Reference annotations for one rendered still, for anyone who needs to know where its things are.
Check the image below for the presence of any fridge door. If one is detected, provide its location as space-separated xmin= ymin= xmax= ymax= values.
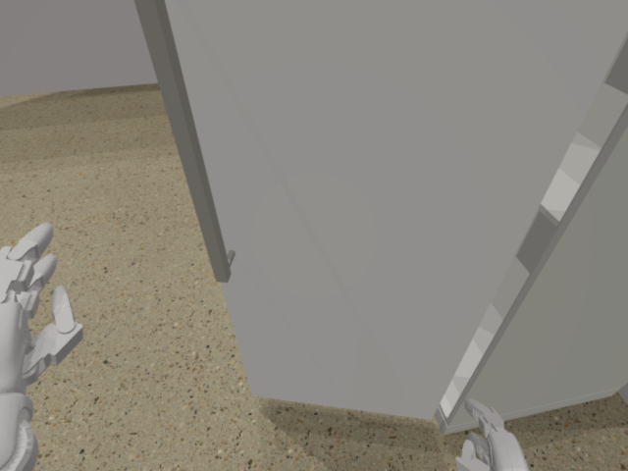
xmin=165 ymin=0 xmax=628 ymax=420

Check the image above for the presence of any right robot hand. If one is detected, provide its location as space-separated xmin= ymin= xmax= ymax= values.
xmin=455 ymin=398 xmax=529 ymax=471

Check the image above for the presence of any left robot hand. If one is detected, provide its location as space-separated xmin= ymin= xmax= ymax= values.
xmin=0 ymin=222 xmax=83 ymax=395

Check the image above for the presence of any handle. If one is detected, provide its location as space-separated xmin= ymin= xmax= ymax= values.
xmin=134 ymin=0 xmax=236 ymax=283

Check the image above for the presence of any left robot forearm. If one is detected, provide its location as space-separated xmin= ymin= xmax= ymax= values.
xmin=0 ymin=392 xmax=38 ymax=471

